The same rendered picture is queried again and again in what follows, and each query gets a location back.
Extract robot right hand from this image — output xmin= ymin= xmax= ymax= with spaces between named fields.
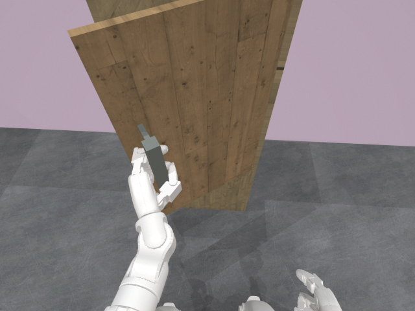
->
xmin=294 ymin=269 xmax=342 ymax=311

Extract cupboard door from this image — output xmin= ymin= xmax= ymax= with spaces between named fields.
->
xmin=67 ymin=0 xmax=293 ymax=215

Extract handle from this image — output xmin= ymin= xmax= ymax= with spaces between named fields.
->
xmin=137 ymin=124 xmax=169 ymax=189

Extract left robot forearm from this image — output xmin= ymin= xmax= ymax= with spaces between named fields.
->
xmin=104 ymin=212 xmax=176 ymax=311

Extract robot left hand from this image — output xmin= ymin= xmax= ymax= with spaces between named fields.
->
xmin=128 ymin=145 xmax=182 ymax=219

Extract robot right shin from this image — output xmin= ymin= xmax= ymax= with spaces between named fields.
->
xmin=247 ymin=296 xmax=260 ymax=301

